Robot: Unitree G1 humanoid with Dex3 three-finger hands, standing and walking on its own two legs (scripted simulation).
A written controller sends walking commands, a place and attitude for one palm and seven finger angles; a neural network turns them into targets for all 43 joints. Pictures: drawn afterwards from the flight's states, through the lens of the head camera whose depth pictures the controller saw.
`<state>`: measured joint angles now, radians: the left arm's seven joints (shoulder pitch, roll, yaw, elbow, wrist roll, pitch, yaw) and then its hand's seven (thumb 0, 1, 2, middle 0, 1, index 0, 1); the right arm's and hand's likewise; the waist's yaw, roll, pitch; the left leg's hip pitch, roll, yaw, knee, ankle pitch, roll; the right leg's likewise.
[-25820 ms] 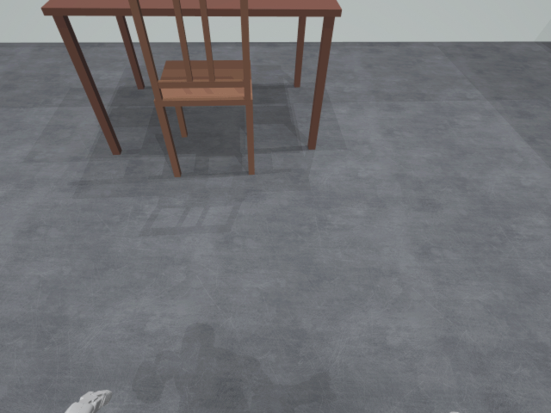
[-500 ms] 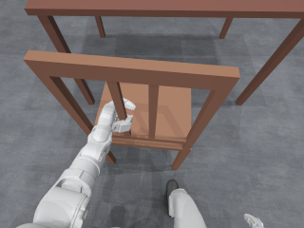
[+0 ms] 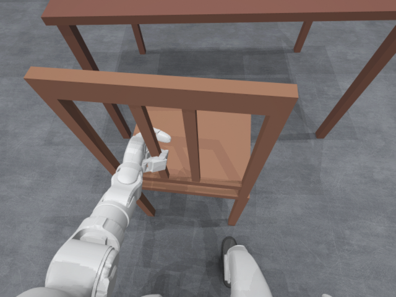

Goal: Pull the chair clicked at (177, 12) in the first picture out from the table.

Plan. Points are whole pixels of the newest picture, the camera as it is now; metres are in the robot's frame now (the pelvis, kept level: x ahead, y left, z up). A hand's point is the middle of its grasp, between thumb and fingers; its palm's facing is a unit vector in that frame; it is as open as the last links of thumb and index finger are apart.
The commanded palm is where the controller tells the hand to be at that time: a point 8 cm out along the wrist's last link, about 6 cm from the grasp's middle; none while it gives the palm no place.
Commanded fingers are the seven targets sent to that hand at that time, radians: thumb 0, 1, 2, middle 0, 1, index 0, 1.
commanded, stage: step backward, pulling the chair out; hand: left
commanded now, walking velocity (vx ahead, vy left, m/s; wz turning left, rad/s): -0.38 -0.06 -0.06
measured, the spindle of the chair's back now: (154, 148) +0.42 +0.09 -0.03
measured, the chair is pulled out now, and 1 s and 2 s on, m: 0.27 0.27 0.28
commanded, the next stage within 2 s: none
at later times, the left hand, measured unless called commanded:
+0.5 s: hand (160, 162) +0.39 +0.07 -0.04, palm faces -0.16 -0.96 -0.22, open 5.7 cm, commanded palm +0.41 +0.13 -0.04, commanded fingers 0.00 0.90 0.90 -0.50 -1.45 -0.50 -1.45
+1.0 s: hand (160, 161) +0.40 +0.07 -0.04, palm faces -0.12 -0.97 -0.23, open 5.7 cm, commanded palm +0.40 +0.13 -0.03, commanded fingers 0.00 0.90 0.90 -0.50 -1.45 -0.50 -1.45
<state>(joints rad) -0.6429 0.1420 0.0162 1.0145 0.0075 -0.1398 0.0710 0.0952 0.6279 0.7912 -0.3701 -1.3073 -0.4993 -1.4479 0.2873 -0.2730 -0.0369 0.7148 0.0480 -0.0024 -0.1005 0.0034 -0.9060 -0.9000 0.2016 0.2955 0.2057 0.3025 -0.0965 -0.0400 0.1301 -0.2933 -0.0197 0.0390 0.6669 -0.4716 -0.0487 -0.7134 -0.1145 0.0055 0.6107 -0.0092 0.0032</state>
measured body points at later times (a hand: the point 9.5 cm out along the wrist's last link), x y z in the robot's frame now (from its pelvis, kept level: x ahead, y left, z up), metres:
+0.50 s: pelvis +0.01 +0.00 +0.00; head +0.10 -0.03 +0.44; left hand +0.40 +0.13 -0.02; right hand +0.04 -0.27 -0.14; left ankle -0.08 +0.16 -0.71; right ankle +0.18 -0.12 -0.71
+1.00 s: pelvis +0.00 -0.01 +0.00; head +0.10 -0.04 +0.44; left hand +0.40 +0.13 -0.02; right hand +0.03 -0.29 -0.14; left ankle -0.08 +0.16 -0.71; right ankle +0.18 -0.12 -0.71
